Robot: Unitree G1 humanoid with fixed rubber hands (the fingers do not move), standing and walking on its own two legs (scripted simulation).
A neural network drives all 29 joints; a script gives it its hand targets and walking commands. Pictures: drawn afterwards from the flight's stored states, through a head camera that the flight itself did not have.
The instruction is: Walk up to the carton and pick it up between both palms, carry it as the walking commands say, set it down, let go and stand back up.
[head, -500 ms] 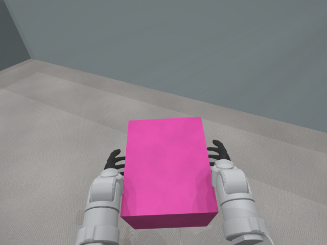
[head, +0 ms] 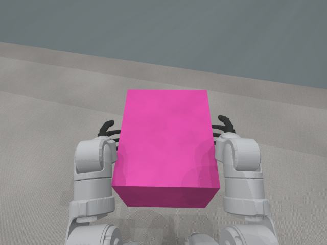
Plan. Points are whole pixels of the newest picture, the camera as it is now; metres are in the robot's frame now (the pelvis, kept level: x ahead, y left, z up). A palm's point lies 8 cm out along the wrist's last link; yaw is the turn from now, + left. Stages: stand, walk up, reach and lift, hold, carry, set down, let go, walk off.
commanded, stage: carry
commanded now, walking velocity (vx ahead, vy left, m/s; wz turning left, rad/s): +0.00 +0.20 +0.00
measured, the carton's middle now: (166, 149) +0.35 -0.01 +0.02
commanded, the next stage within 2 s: none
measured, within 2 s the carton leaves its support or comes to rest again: neither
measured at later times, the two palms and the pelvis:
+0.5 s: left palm (68, 177) +0.26 +0.21 +0.07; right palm (198, 160) +0.28 -0.07 +0.08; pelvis -0.02 +0.06 +0.00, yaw -1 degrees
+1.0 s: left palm (78, 174) +0.27 +0.19 +0.08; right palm (210, 170) +0.25 -0.09 +0.08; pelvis -0.04 +0.07 +0.00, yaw -5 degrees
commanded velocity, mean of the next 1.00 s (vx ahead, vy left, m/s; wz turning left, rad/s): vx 0.00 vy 0.20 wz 0.00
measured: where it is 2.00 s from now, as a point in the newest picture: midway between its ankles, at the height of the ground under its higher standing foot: outside the picture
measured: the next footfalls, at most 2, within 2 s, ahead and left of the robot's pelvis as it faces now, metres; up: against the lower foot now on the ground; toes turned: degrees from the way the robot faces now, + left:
right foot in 1.00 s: +0.05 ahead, -0.05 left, +0.00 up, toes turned -11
left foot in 1.22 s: +0.02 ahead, +0.21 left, +0.00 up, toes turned +3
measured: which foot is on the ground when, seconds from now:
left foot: down 0.00-1.00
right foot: down 0.00-0.84, up 0.86-0.98, down 1.00-1.00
